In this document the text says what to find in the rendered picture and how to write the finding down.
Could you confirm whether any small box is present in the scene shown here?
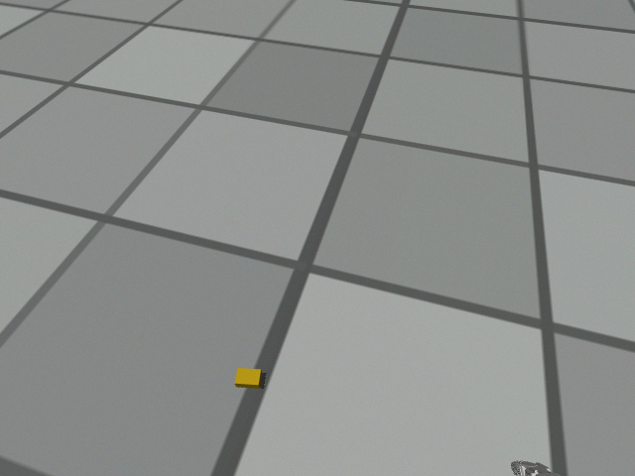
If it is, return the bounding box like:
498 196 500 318
234 368 262 389

